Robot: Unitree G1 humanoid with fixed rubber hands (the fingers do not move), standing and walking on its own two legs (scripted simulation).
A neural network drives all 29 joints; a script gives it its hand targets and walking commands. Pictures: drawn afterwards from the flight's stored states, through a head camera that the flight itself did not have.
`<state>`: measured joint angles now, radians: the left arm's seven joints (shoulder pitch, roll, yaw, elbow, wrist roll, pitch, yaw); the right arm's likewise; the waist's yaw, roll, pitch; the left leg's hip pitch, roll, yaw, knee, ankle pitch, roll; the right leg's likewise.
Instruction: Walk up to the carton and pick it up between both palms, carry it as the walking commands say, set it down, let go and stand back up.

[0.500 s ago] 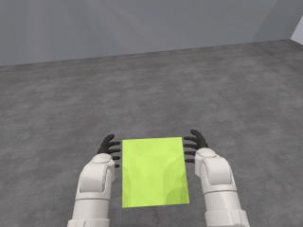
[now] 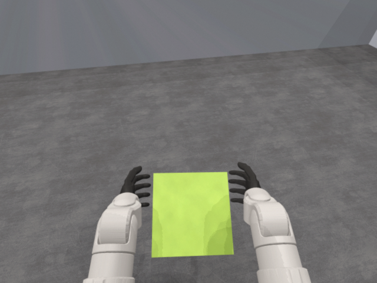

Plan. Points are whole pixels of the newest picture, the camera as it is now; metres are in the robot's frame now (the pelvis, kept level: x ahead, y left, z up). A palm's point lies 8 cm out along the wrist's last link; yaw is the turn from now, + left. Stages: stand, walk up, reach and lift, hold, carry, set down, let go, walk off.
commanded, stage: carry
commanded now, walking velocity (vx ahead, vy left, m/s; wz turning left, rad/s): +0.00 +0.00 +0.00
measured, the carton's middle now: (189, 212) +0.31 +0.00 -0.06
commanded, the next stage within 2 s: hold in 1.18 s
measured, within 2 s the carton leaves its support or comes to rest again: neither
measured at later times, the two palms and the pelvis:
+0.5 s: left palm (129, 201) +0.28 +0.13 +0.05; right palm (252, 196) +0.29 -0.13 +0.05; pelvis +0.00 +0.00 +0.00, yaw +0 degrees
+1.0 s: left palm (129, 203) +0.28 +0.13 +0.05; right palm (252, 197) +0.29 -0.13 +0.05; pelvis +0.00 +0.00 +0.00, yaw +0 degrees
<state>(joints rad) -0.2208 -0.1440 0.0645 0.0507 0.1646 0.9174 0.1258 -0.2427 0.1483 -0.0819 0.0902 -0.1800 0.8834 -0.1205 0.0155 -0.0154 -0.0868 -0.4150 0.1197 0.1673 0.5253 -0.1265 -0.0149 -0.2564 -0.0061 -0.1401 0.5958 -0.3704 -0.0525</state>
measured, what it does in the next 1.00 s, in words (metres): stands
